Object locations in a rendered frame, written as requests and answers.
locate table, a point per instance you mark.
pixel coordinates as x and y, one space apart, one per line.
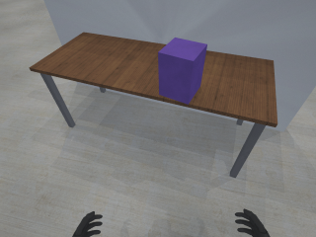
235 86

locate right robot hand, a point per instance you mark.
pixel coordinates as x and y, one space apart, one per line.
257 227

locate left robot hand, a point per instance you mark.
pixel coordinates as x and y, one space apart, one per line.
85 225

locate carton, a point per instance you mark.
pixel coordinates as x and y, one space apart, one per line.
180 68

